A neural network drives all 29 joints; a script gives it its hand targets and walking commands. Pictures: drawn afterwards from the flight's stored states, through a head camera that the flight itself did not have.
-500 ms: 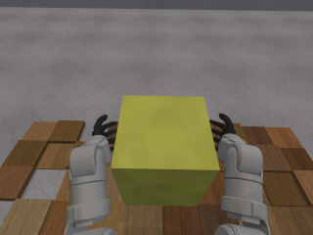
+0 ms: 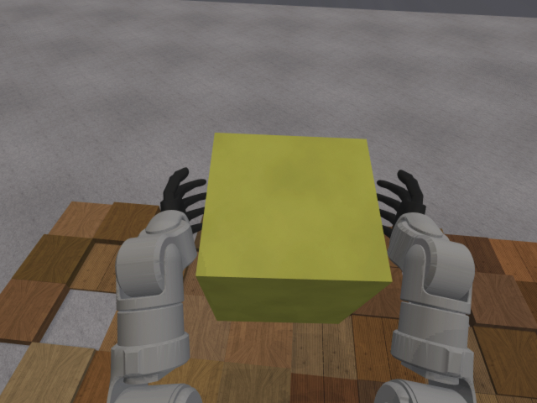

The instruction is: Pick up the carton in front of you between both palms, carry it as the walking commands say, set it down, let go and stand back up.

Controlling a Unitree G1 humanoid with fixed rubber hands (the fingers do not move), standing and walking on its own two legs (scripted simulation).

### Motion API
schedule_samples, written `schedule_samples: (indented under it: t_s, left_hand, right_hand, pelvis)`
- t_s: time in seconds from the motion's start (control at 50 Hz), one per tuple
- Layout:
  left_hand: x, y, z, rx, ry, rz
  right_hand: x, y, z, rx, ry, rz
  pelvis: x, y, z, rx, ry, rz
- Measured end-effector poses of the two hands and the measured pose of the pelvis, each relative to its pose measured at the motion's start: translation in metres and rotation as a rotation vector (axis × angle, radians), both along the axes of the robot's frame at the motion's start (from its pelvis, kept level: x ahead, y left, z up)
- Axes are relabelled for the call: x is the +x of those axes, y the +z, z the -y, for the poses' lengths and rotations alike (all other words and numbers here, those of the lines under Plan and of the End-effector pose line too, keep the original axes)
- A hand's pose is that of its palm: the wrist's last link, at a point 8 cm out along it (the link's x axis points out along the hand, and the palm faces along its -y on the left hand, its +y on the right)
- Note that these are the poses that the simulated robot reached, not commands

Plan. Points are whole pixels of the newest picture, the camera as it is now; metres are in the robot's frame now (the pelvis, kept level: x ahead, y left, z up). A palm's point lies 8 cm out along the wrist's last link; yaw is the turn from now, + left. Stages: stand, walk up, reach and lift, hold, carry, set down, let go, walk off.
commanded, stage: carry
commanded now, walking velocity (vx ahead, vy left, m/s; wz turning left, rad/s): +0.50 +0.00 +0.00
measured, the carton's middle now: (283, 239) +0.36 +0.02 +0.07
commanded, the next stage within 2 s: none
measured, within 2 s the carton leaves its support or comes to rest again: neither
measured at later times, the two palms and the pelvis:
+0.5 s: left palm (186, 139) +0.58 +0.22 +0.09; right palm (341, 144) +0.58 -0.09 +0.10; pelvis +0.26 +0.06 +0.00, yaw +3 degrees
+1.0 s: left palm (210, 62) +0.93 +0.24 +0.10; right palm (323, 66) +0.95 -0.07 +0.10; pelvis +0.61 +0.08 -0.01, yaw +1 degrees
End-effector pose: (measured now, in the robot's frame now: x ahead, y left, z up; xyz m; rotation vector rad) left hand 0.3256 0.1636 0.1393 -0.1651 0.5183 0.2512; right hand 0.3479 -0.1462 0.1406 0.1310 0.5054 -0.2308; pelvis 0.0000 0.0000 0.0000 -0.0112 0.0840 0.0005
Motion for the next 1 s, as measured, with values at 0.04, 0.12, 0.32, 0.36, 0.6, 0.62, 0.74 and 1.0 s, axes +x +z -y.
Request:
schedule_samples:
  t_s: [0.04,0.12,0.32,0.36,0.6,0.62,0.74,1.0]
  left_hand:
    - [0.026,-0.003,-0.010,0.004,-0.012,0.015]
    - [0.074,-0.022,-0.028,0.024,-0.038,-0.007]
    - [0.153,-0.054,-0.044,-0.048,-0.035,-0.124]
    - [0.172,-0.052,-0.048,-0.037,-0.026,-0.106]
    - [0.313,-0.040,-0.061,0.021,0.052,-0.079]
    - [0.325,-0.039,-0.062,0.022,0.056,-0.080]
    - [0.400,-0.024,-0.059,0.014,0.042,-0.078]
    - [0.603,-0.038,-0.078,0.028,-0.002,-0.064]
  right_hand:
    - [0.022,-0.002,-0.010,-0.011,-0.009,0.016]
    - [0.056,-0.017,-0.027,-0.010,-0.025,-0.004]
    - [0.121,-0.046,-0.048,0.034,-0.029,-0.118]
    - [0.143,-0.043,-0.051,0.028,-0.020,-0.100]
    - [0.314,-0.045,-0.063,0.015,0.071,-0.084]
    - [0.329,-0.043,-0.063,0.007,0.077,-0.085]
    - [0.413,-0.028,-0.061,0.000,0.060,-0.085]
    - [0.598,-0.042,-0.078,0.005,0.011,-0.067]
  pelvis:
    - [0.022,-0.008,-0.013,-0.003,0.003,0.009]
    - [0.059,-0.019,-0.037,-0.007,0.001,0.012]
    - [0.144,0.004,-0.060,-0.014,0.017,0.004]
    - [0.166,0.005,-0.061,-0.010,0.023,0.005]
    - [0.333,-0.002,-0.047,0.018,0.054,0.047]
    - [0.346,-0.001,-0.045,0.019,0.054,0.046]
    - [0.421,0.013,-0.043,0.029,0.049,0.030]
    - [0.612,-0.007,-0.084,0.002,0.017,0.016]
